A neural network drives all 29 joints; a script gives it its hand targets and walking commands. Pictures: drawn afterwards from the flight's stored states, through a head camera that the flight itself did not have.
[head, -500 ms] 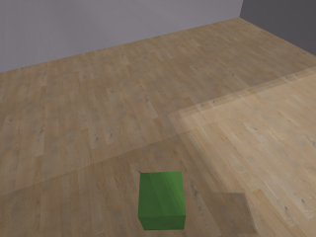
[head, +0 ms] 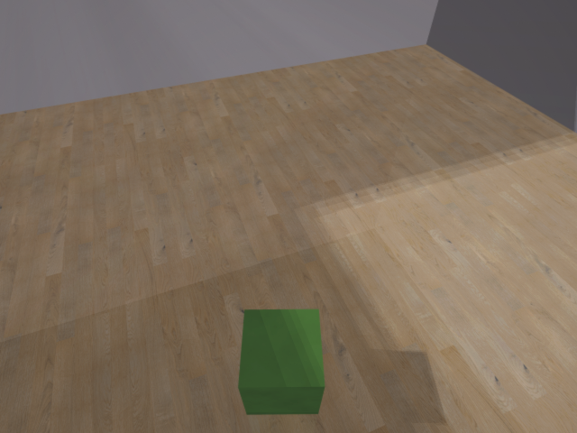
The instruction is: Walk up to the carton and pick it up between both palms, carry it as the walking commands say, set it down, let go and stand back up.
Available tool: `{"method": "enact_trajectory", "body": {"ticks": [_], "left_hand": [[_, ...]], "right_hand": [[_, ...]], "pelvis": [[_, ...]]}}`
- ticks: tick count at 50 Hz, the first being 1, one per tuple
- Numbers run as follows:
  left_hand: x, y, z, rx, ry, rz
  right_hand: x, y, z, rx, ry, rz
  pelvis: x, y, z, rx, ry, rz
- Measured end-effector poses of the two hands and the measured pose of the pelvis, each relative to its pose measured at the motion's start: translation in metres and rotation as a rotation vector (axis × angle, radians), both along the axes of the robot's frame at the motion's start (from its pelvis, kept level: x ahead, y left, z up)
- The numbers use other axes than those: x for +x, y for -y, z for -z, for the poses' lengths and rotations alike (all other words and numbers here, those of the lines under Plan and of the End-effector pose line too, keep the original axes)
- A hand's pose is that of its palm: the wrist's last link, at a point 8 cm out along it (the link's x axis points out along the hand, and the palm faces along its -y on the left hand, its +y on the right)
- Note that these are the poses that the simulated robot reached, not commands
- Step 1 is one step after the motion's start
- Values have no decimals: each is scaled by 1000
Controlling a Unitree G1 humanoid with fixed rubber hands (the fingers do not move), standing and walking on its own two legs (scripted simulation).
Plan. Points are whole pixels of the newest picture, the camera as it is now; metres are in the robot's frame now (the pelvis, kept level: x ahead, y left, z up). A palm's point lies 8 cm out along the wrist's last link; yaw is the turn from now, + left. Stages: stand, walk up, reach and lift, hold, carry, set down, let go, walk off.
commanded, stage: walk up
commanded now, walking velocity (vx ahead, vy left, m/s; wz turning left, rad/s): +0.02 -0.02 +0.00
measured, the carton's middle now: (282, 362) +0.47 +0.02 -0.64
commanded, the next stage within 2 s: stand in 0.10 s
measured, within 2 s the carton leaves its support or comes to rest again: neither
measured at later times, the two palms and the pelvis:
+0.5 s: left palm out of the picture -0.05 +0.20 -0.15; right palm out of the picture -0.04 -0.22 -0.15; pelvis -0.02 -0.01 +0.00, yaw +0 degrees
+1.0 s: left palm out of the picture +0.15 +0.21 -0.13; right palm out of the picture +0.15 -0.23 -0.13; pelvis -0.02 +0.00 -0.02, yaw -1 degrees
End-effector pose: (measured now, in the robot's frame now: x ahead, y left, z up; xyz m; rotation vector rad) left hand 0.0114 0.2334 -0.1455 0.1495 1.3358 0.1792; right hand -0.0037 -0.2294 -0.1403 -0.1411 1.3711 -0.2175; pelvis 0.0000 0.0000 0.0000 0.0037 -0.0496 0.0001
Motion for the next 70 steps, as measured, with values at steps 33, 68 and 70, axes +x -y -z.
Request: {"method": "enact_trajectory", "body": {"ticks": [33,68,70], "left_hand": [[-47,35,5,-50,-85,-19],[140,12,30,-80,125,29],[134,11,32,-88,140,32]], "right_hand": [[-42,-18,11,73,-83,12],[148,-26,27,55,126,-107],[148,-27,28,62,160,-111]], "pelvis": [[-13,9,2,3,-13,4],[-31,-21,54,-4,-448,34],[-39,-22,58,-8,-437,33]]}}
